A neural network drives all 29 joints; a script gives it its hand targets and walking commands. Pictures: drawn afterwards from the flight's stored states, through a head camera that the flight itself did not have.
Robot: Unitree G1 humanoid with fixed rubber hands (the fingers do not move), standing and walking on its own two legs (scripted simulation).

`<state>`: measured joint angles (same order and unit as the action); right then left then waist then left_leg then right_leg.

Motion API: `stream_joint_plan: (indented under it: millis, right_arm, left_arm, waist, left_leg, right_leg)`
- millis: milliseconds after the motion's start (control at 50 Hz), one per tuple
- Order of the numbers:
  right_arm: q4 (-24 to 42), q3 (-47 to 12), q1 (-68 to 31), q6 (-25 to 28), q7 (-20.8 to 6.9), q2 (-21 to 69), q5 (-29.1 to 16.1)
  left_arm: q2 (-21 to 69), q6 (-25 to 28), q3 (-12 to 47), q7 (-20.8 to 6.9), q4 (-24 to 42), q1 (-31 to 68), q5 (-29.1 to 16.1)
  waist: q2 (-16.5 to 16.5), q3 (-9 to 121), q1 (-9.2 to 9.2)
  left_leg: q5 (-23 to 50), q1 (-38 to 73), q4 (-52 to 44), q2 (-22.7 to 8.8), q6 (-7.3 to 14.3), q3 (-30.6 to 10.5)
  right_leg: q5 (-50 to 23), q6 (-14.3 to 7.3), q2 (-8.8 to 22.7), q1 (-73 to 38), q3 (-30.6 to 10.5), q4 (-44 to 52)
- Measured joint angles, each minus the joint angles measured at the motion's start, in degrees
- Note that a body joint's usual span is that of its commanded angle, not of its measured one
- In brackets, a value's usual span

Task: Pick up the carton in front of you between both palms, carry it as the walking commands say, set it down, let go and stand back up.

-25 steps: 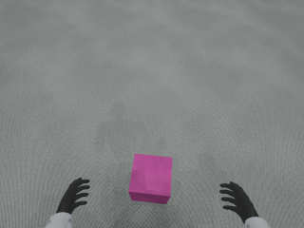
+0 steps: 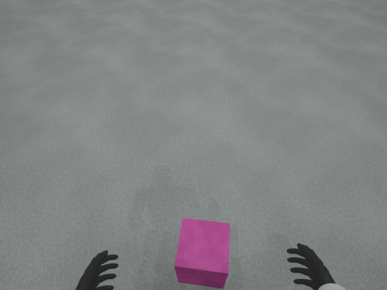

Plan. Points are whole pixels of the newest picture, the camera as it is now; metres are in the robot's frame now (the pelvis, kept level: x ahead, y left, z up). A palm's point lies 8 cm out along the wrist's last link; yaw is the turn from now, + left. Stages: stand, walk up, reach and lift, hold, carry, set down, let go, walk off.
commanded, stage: let go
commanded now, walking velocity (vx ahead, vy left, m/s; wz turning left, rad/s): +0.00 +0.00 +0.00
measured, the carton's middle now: (203, 253) +0.41 -0.02 -0.65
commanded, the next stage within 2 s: stand in 0.04 s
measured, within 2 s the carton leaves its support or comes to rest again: neither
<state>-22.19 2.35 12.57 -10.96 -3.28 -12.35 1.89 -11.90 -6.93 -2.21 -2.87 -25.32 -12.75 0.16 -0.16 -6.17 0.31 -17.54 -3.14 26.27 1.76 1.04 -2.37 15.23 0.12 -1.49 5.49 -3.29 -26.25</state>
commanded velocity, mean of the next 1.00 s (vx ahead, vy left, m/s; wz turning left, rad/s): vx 0.00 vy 0.00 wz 0.00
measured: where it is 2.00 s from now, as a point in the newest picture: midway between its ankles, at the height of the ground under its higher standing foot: outside the picture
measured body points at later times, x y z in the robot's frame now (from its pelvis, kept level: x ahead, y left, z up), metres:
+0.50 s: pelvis +0.02 -0.02 +0.00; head +0.02 -0.02 +0.45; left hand +0.15 +0.28 -0.09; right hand +0.16 -0.30 -0.10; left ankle -0.03 +0.11 -0.74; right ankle +0.00 -0.12 -0.74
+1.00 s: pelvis +0.01 -0.02 +0.00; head +0.00 -0.02 +0.45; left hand +0.12 +0.29 -0.10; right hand +0.14 -0.31 -0.10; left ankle -0.03 +0.11 -0.74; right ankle +0.00 -0.12 -0.74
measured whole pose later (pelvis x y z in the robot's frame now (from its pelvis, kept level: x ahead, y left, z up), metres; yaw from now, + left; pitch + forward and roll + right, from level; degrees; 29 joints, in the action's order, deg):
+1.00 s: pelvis +0.01 -0.02 +0.00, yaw +1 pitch -2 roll +0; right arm -49.0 0.7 9.4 0.3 1.6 -20.7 1.8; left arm -19.9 -0.1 -1.9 0.9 -50.1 -9.1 1.5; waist -0.9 -1.3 -0.5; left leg -15.9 -5.5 23.5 0.7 -0.4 -3.5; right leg 14.3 -1.2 -1.9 7.8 -1.4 -24.2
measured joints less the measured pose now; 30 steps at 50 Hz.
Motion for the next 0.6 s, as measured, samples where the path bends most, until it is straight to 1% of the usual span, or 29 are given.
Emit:
stream_joint_plan:
  millis: [80,140,180,240,320,600]
  right_arm:
    - [0.7,-0.5,0.4,-1.4,1.2,-0.8,-0.4]
    - [-4.3,-0.5,-0.5,2.4,3.2,-2.3,-0.1]
    - [-7.4,-0.1,-1.0,4.7,3.9,-3.5,0.1]
    - [-10.9,0.4,-0.9,7.2,4.2,-5.1,0.4]
    - [-14.4,0.5,-0.8,8.9,4.2,-6.4,0.4]
    - [-20.7,-0.7,-2.1,10.6,4.7,-7.2,0.2]
  left_arm:
    - [0.0,0.6,0.2,1.0,-0.8,-0.9,0.1]
    - [-1.3,2.4,0.7,2.4,-5.3,0.1,1.8]
    - [-2.8,3.4,0.3,3.0,-7.8,0.6,2.4]
    - [-5.0,4.7,-0.5,3.4,-10.5,0.8,2.6]
    - [-6.8,5.6,-1.1,3.6,-13.1,0.9,2.4]
    - [-6.8,6.7,-0.1,4.0,-18.2,2.5,1.7]
  waist:
    - [0.3,1.0,-0.06]
    - [-0.2,3.4,-0.11]
    - [-0.6,3.9,-0.22]
    - [-1.1,4.3,-0.39]
    - [-1.7,4.7,-0.51]
    - [-1.0,5.6,-0.55]
  left_leg:
    - [-0.5,-0.2,0.5,-0.4,-0.4,0.1]
    - [-1.0,-3.4,2.2,-0.6,-0.7,-0.3]
    - [-1.3,-4.9,3.0,-0.6,-0.8,-0.5]
    - [-1.5,-6.1,3.5,-0.6,-0.8,-0.7]
    - [-1.6,-6.5,3.2,-0.7,-1.0,-0.8]
    - [-1.3,-4.8,1.0,-1.0,-1.4,-1.3]
  right_leg:
    - [0.5,-0.4,-0.4,0.4,-0.1,-0.8]
    - [0.9,-0.5,-0.6,3.2,0.5,-2.0]
    - [1.2,-0.6,-0.6,4.6,0.8,-2.7]
    - [1.5,-0.7,-0.6,5.8,1.0,-3.2]
    - [1.6,-0.9,-0.7,6.3,1.2,-3.1]
    - [1.8,-1.4,-0.7,4.7,1.9,-1.5]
